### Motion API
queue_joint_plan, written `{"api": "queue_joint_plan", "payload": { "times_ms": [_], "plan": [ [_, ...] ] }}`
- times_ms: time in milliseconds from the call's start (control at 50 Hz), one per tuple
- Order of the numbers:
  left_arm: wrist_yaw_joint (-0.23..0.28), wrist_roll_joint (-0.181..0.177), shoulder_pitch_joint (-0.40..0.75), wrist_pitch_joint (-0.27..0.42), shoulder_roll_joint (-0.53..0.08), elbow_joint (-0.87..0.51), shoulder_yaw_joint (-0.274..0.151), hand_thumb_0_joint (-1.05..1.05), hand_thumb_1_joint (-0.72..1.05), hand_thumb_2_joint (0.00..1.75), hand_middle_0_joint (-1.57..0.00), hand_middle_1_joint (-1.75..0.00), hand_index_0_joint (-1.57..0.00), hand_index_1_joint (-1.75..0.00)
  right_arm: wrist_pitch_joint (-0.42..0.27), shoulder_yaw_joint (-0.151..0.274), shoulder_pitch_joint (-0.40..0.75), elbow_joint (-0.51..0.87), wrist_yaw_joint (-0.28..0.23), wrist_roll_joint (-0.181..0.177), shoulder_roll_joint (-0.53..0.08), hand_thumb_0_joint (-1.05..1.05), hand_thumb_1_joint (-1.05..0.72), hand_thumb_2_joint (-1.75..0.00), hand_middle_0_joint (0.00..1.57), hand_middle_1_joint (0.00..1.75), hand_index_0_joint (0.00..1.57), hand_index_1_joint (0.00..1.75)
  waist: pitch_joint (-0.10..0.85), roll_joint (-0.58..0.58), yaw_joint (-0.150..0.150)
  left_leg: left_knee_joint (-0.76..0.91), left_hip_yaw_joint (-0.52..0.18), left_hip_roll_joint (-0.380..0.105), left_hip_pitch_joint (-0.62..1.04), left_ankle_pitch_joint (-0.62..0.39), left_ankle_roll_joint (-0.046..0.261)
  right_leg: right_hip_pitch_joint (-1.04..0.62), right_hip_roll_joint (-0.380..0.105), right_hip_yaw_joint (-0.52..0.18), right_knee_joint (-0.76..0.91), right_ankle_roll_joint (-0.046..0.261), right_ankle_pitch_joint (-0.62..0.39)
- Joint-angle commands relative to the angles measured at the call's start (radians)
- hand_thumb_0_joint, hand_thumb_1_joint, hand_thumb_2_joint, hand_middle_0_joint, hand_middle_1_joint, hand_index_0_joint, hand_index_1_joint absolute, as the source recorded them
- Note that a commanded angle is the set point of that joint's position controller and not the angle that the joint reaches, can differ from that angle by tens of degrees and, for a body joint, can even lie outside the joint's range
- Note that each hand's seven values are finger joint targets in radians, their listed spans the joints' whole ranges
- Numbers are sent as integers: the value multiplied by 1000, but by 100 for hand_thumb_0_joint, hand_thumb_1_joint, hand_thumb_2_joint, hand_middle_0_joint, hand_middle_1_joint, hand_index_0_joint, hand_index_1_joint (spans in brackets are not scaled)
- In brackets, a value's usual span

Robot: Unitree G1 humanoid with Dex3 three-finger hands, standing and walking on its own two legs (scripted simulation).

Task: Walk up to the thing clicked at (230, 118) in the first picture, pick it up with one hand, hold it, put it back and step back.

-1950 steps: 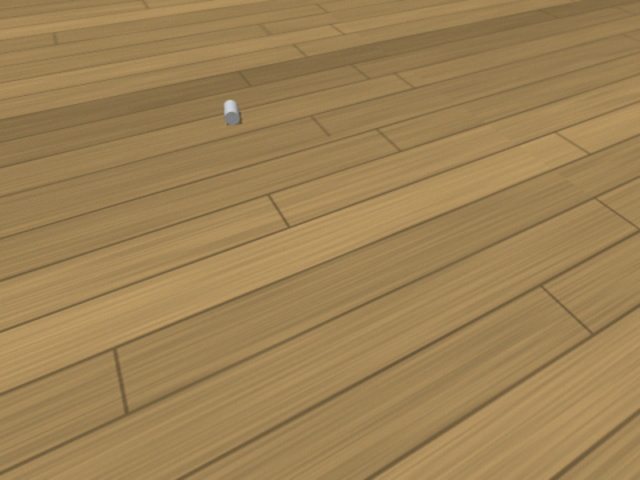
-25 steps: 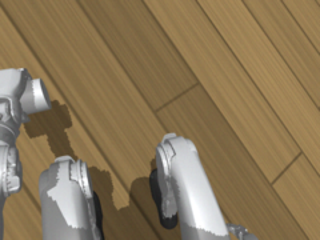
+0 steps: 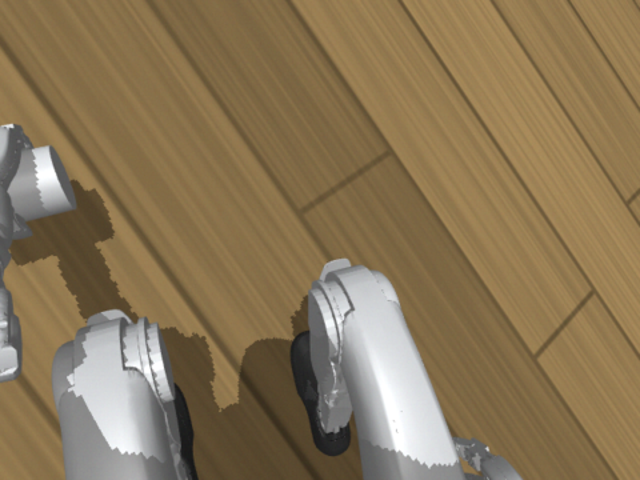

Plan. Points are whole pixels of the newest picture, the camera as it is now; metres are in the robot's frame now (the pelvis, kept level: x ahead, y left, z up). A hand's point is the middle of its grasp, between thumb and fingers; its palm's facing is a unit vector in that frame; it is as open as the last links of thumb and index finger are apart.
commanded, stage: lower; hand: left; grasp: from above
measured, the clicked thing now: (3, 191) +0.48 +0.28 -0.21
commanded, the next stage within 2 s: rest in 0.12 s
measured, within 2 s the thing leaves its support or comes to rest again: neither
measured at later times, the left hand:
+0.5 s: hand (24, 195) +0.49 +0.26 -0.24, palm faces -0.46 -0.11 -0.88, open 10.9 cm
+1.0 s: hand (34, 197) +0.49 +0.26 -0.26, palm faces -0.46 -0.13 -0.88, open 10.8 cm
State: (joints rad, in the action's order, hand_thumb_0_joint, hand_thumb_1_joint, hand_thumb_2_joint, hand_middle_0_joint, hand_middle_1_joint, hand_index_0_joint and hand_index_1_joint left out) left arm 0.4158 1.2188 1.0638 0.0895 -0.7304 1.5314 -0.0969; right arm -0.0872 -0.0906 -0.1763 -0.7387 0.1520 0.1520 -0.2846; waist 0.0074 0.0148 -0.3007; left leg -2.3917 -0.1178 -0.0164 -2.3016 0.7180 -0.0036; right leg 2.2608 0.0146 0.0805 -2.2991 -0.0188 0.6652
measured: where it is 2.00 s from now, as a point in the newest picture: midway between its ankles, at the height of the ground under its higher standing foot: (254, 441)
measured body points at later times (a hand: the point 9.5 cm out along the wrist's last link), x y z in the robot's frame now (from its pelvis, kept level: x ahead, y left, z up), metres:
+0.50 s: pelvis +0.00 +0.00 -0.03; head +0.28 +0.07 +0.32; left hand +0.51 +0.27 -0.19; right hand +0.01 -0.26 -0.11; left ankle +0.07 +0.12 -0.30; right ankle +0.10 -0.12 -0.30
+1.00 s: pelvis +0.00 +0.00 -0.03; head +0.29 +0.08 +0.30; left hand +0.51 +0.27 -0.21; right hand +0.01 -0.26 -0.10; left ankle +0.07 +0.12 -0.30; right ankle +0.10 -0.12 -0.30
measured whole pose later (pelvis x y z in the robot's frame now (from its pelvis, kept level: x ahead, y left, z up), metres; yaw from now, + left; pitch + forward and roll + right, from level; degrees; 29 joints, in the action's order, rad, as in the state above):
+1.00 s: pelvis +0.00 +0.00 -0.03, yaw -4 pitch +32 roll -11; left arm 0.54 1.23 1.12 0.12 -0.89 1.69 -0.12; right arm -0.20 -0.22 -0.15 -0.70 0.23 0.21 -0.32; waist -0.12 0.08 -0.39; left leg -2.51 -0.19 -0.02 -2.35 0.74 0.00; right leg 2.29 0.03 0.14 -2.37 -0.03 0.66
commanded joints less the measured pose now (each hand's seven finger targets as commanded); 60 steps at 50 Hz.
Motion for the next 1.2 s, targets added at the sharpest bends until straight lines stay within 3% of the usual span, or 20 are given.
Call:
{"api": "queue_joint_plan", "payload": {
  "times_ms": [0, 120, 200, 240, 280, 400, 460, 480, 520, 540, 700, 720, 880, 920, 980, 1000, 1040, 1080, 1160, 1180],
  "plan": [
    [52, -7, 380, 6, -243, -136, -3, 0, 69, 85, -113, -59, -110, -62, -8, 66, -244, -17, -6, -2, -259, 0, -90, -90, 20, 30, 20, 30, 702, -344, -25, 222, 72, 15, 477, -242, 27, -386, 33, 83, 198, 55, -260],
    [80, 7, 417, 24, -269, -165, -14, 0, 73, 83, -113, -61, -111, -63, -14, 52, -243, -14, -3, 5, -266, 0, -89, -90, 20, 30, 20, 30, 753, -400, -31, 207, 62, 15, 511, -273, 19, -381, 36, 96, 165, 56, -287],
    [95, 16, 408, 23, -288, -103, -19, 0, 72, 88, -115, -62, -112, -65, -22, 41, -239, -14, 8, 14, -270, 0, -90, -90, 20, 30, 20, 30, 707, -383, -46, 179, 68, 13, 465, -255, 26, -379, 39, 95, 156, 52, -283],
    [112, 16, 394, 20, -317, -119, -45, 0, 66, 84, -110, -56, -107, -59, -23, 40, -235, -8, 7, 13, -275, 0, -89, -89, 20, 30, 20, 30, 716, -407, -26, 190, 68, 14, 477, -250, 23, -374, 38, 98, 158, 54, -269],
    [120, 17, 405, 20, -301, -75, -30, 0, 67, 80, -108, -56, -106, -58, -30, 31, -236, -9, 13, 20, -280, 0, -88, -89, 20, 30, 20, 30, 691, -396, -52, 179, 59, 11, 463, -238, 22, -350, 41, 108, 147, 55, -259],
    [128, 20, 415, 22, -338, -46, -34, 0, 68, 79, -108, -57, -107, -59, -49, 6, -249, 1, 26, 31, -298, 0, -88, -89, 20, 30, 20, 30, 656, -367, -80, 141, 57, 9, 428, -239, 34, -378, 41, 110, 148, 44, -271],
    [138, 8, 381, 26, -354, -40, -47, 0, 67, 77, -107, -56, -106, -57, -55, 0, -240, 3, 28, 30, -305, 0, -88, -89, 20, 30, 20, 30, 673, -385, -63, 148, 48, 5, 431, -245, 27, -385, 46, 118, 142, 49, -269],
    [136, 12, 396, 29, -346, -44, -34, 0, 68, 77, -108, -56, -107, -58, -60, -8, -243, 4, 34, 34, -298, 0, -89, -89, 20, 30, 20, 30, 667, -391, -83, 138, 49, 3, 438, -246, 28, -398, 49, 118, 138, 47, -277],
    [139, 13, 387, 32, -357, -34, -38, 0, 69, 76, -108, -57, -107, -57, -71, -11, -240, 7, 40, 36, -313, 0, -89, -89, 20, 30, 20, 30, 644, -408, -86, 139, 41, 3, 448, -248, 22, -370, 46, 129, 129, 53, -270],
    [145, 13, 379, 35, -392, -70, -57, 0, 68, 77, -107, -56, -106, -57, -69, -10, -238, 11, 38, 34, -315, 0, -88, -89, 20, 30, 20, 30, 681, -431, -64, 149, 39, 3, 465, -261, 20, -389, 49, 129, 131, 53, -278],
    [175, 9, 365, 30, -388, -42, -55, 0, 71, 77, -110, -54, -109, -56, -77, -25, -228, 9, 54, 40, -325, 0, -89, -89, 20, 30, 20, 30, 663, -456, -83, 142, 29, -3, 481, -300, 14, -385, 54, 141, 118, 52, -320],
    [173, 11, 366, 28, -368, -6, -36, 0, 71, 77, -110, -56, -109, -57, -80, -29, -228, 7, 58, 43, -320, 0, -89, -89, 20, 30, 20, 30, 637, -434, -99, 127, 28, -6, 463, -283, 19, -378, 57, 140, 120, 49, -316],
    [184, -4, 374, 38, -405, 2, -36, 0, 69, 72, -107, -57, -107, -57, -103, -45, -219, 9, 67, 45, -339, 0, -89, -90, 20, 30, 20, 30, 618, -432, -104, 129, 17, -8, 458, -274, 18, -394, 60, 148, 128, 49, -305],
    [182, -2, 390, 42, -398, 19, -26, 0, 70, 72, -107, -57, -107, -57, -112, -53, -220, 14, 74, 52, -341, 0, -89, -90, 20, 30, 20, 30, 590, -421, -127, 116, 19, -10, 438, -257, 23, -402, 59, 149, 130, 45, -298],
    [193, -2, 368, 44, -440, -16, -49, 0, 70, 73, -109, -56, -108, -56, -114, -52, -214, 19, 72, 48, -349, 0, -89, -90, 20, 30, 20, 30, 635, -447, -100, 126, 14, -12, 475, -294, 18, -431, 63, 150, 132, 45, -325],
    [190, -2, 366, 40, -414, 20, -30, 0, 71, 74, -110, -56, -109, -57, -118, -60, -211, 20, 75, 50, -345, 0, -89, -90, 20, 30, 20, 30, 610, -437, -117, 116, 15, -13, 472, -296, 19, -421, 61, 151, 128, 44, -329],
    [205, 2, 354, 39, -426, 10, -40, 0, 71, 74, -108, -58, -108, -58, -114, -61, -207, 15, 76, 50, -348, 0, -89, -90, 20, 30, 20, 30, 642, -458, -106, 132, 11, -14, 482, -314, 13, -440, 66, 155, 124, 47, -345],
    [204, -1, 397, 39, -398, 29, -13, 0, 71, 71, -107, -57, -107, -57, -121, -68, -206, 16, 83, 54, -348, 0, -89, -90, 20, 30, 20, 30, 590, -449, -138, 114, 8, -17, 467, -285, 18, -404, 67, 158, 126, 45, -327],
    [213, -8, 384, 32, -434, 36, -23, 0, 66, 70, -105, -54, -105, -55, -125, -76, -198, 20, 83, 52, -354, 0, -89, -90, 20, 30, 20, 30, 594, -440, -120, 118, 9, -19, 442, -272, 21, -437, 71, 152, 138, 44, -318],
    [214, -7, 384, 31, -427, 52, -23, 0, 66, 71, -104, -56, -104, -56, -130, -77, -203, 23, 84, 55, -360, 0, -89, -90, 20, 30, 20, 30, 567, -430, -134, 118, 5, -17, 443, -269, 20, -414, 68, 160, 136, 43, -312]
  ]
}}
